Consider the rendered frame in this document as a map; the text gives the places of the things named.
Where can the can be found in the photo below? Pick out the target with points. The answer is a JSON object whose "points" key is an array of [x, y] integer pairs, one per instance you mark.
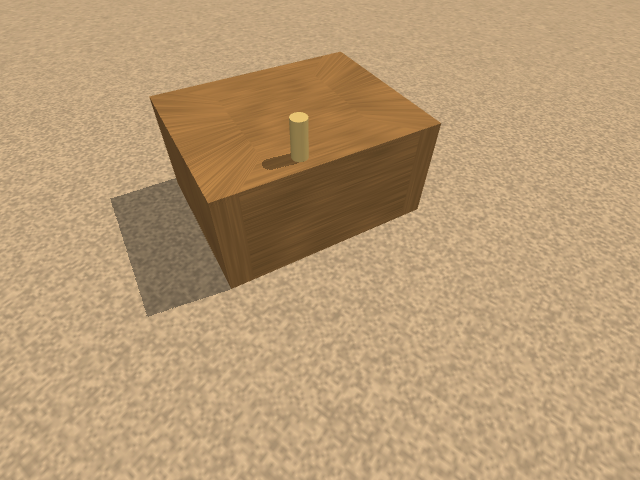
{"points": [[299, 136]]}

